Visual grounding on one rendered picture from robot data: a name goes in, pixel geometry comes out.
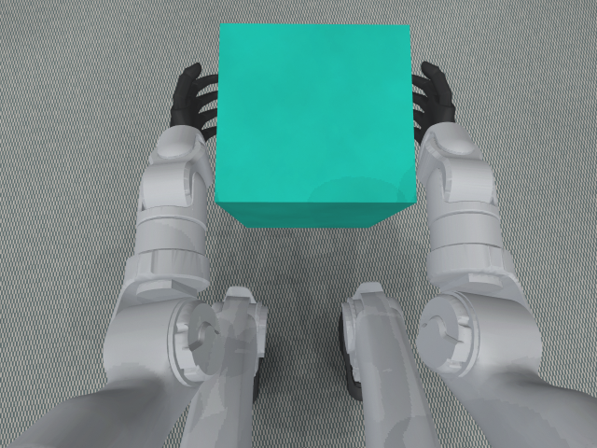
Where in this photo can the left robot forearm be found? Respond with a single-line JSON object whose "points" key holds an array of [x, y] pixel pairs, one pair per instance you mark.
{"points": [[169, 257]]}

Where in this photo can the robot right hand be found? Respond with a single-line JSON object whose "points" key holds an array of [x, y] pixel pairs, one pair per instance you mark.
{"points": [[437, 106]]}

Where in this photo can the robot left upper arm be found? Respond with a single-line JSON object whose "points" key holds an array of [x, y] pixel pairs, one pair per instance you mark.
{"points": [[156, 356]]}

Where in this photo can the robot right thigh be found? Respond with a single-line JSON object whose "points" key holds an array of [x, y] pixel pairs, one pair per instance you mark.
{"points": [[396, 411]]}

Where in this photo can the right robot forearm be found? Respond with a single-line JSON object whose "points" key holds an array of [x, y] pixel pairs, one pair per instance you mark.
{"points": [[467, 251]]}

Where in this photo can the robot right upper arm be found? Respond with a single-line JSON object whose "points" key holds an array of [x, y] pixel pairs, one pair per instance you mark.
{"points": [[487, 351]]}

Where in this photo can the robot left foot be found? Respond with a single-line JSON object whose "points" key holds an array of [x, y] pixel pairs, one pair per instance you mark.
{"points": [[256, 381]]}

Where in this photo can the carton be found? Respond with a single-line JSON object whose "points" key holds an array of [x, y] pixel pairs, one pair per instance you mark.
{"points": [[314, 124]]}

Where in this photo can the robot left hand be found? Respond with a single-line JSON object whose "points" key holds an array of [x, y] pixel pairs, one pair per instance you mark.
{"points": [[186, 107]]}

